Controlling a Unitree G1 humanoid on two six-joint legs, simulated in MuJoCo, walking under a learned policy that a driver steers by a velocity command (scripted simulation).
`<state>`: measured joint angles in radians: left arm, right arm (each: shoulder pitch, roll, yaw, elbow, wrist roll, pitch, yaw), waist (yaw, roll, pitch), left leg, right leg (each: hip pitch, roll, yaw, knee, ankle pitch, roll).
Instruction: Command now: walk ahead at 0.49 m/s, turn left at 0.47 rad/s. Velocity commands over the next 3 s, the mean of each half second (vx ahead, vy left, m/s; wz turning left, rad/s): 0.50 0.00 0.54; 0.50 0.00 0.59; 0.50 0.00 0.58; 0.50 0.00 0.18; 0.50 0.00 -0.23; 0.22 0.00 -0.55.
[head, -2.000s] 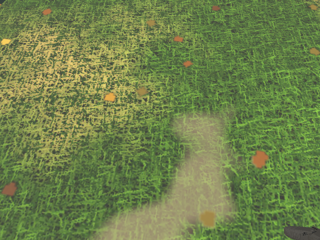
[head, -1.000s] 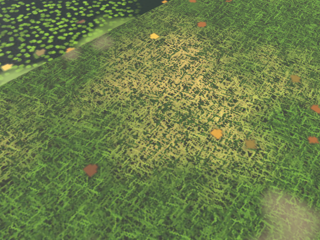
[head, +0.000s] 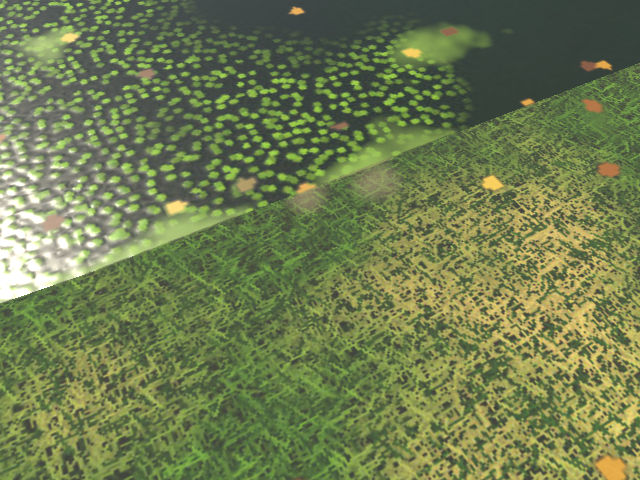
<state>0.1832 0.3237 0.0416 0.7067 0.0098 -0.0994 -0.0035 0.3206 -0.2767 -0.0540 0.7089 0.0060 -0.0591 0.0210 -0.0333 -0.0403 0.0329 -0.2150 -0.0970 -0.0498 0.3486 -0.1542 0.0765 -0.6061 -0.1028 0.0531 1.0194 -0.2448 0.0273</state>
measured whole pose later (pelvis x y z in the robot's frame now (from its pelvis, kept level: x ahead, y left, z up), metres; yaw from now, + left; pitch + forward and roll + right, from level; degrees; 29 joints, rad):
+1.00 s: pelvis +0.51 +0.12 +0.00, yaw +35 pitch +1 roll +0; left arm 0.13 0.32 0.05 0.69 0.01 -0.10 0.00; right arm 0.31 -0.29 -0.07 0.68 0.01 -0.04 0.02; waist -0.04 -0.03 0.06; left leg -0.22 -0.11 -0.06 0.38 -0.17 0.09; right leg -0.61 -0.10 0.06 1.01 -0.27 0.05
